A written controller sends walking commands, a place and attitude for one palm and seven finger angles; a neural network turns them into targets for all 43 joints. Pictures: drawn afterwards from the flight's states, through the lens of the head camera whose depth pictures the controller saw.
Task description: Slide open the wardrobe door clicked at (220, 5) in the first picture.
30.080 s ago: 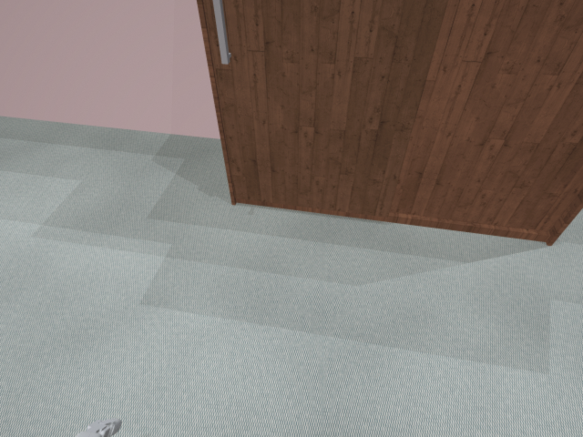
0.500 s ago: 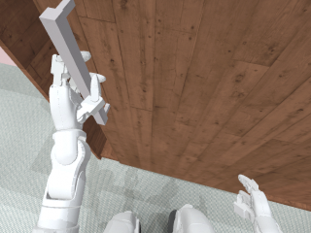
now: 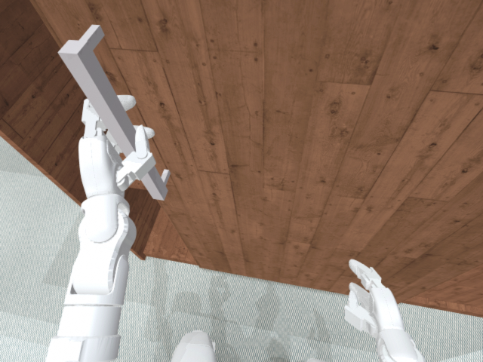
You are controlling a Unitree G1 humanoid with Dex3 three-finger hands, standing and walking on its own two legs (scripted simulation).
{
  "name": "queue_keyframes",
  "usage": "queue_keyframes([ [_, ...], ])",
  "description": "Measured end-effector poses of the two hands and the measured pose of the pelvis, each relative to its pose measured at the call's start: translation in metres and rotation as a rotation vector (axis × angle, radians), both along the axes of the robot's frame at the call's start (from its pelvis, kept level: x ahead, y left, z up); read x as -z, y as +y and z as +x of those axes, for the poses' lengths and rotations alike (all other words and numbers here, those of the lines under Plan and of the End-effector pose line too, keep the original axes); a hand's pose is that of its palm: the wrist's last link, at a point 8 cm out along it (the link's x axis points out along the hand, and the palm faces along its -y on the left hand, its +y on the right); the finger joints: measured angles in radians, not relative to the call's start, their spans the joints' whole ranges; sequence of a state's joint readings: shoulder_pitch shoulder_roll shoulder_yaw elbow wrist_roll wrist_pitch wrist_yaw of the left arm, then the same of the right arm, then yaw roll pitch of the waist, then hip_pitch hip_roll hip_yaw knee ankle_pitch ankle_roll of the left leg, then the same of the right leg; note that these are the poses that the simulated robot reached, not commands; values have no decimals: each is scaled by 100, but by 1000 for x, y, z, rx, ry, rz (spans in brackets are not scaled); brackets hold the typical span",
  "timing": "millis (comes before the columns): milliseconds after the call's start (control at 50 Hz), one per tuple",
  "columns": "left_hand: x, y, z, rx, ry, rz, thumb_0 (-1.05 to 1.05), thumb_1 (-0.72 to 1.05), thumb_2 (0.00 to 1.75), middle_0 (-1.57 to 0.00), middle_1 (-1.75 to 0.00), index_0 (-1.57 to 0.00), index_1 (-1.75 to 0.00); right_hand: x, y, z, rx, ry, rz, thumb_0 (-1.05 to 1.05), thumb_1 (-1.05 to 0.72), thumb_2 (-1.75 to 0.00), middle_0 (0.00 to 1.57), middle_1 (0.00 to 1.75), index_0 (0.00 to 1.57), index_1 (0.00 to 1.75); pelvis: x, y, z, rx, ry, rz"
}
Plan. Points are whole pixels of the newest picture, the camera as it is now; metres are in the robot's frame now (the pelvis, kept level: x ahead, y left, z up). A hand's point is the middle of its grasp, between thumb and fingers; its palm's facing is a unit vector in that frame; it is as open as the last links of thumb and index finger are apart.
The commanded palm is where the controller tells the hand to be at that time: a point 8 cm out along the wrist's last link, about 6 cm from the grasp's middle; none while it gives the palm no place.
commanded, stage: step sideways, sliding the door along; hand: left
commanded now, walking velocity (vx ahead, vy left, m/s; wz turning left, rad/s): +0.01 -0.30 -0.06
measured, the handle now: (135, 132) +0.39 +0.23 +0.14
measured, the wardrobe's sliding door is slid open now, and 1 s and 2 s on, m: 0.25 0.48 0.66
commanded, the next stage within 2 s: none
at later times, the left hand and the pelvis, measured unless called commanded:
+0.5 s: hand (225, 168) +0.33 +0.08 +0.15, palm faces +0.10 -0.99 -0.04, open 6.1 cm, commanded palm +0.31 +0.07 +0.13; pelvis -0.03 -0.07 +0.02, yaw -3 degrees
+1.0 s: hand (306, 176) +0.33 -0.03 +0.15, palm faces +0.22 -0.98 +0.00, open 6.5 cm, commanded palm +0.30 -0.05 +0.14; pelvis -0.04 -0.19 +0.00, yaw +1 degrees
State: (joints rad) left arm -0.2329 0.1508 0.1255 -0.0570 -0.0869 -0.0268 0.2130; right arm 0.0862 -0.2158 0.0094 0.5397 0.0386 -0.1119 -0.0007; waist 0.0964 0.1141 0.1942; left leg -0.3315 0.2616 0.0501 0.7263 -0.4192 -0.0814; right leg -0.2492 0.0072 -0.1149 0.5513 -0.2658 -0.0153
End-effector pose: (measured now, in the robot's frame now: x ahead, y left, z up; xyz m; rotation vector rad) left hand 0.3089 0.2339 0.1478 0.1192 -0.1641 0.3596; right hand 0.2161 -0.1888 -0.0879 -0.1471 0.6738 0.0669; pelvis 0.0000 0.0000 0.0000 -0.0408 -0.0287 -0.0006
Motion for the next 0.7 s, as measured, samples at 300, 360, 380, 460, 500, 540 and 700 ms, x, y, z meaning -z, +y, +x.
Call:
queue_keyframes([
  [300, 7, -72, 0, 237, -97, -65, -1, 76, 82, -38, -139, -10, -131, -6, -75, -67, 144, 185, -188, 1, -90, -90, 19, 30, 20, 30, -2, -25, -19, 13, 8, 10],
  [360, 5, -83, 0, 267, -66, -66, 0, 75, 82, -38, -140, -14, -132, -16, -73, -75, 118, 185, -162, 1, -90, -90, 19, 30, 20, 30, -11, -34, -21, 33, 5, -30],
  [380, 4, -86, 0, 275, -54, -64, 0, 75, 82, -38, -140, -15, -133, -19, -72, -76, 111, 187, -153, 1, -90, -90, 19, 30, 20, 30, -14, -38, -22, 40, 6, -42],
  [460, 1, -100, 0, 286, -15, -45, 1, 75, 84, -37, -140, -21, -135, -27, -79, -80, 94, 188, -129, 1, -90, -90, 20, 30, 20, 30, -23, -58, -25, 58, 11, -70],
  [500, 0, -107, -1, 272, -4, -47, 1, 75, 84, -37, -140, -22, -136, -29, -86, -79, 87, 181, -118, 1, -90, -90, 20, 30, 20, 30, -24, -71, -27, 60, 11, -75],
  [540, 0, -114, -2, 243, 1, -49, 1, 75, 85, -36, -140, -23, -137, -28, -96, -76, 78, 168, -106, 1, -90, -90, 20, 30, 21, 30, -24, -86, -28, 60, 11, -73],
  [700, -1, -149, -5, 34, 4, -17, 0, 73, 86, -38, -140, -18, -134, 6, -163, -55, 30, 88, -26, 1, -90, -90, 20, 30, 21, 30, 3, -160, -33, 28, 3, -1],
])
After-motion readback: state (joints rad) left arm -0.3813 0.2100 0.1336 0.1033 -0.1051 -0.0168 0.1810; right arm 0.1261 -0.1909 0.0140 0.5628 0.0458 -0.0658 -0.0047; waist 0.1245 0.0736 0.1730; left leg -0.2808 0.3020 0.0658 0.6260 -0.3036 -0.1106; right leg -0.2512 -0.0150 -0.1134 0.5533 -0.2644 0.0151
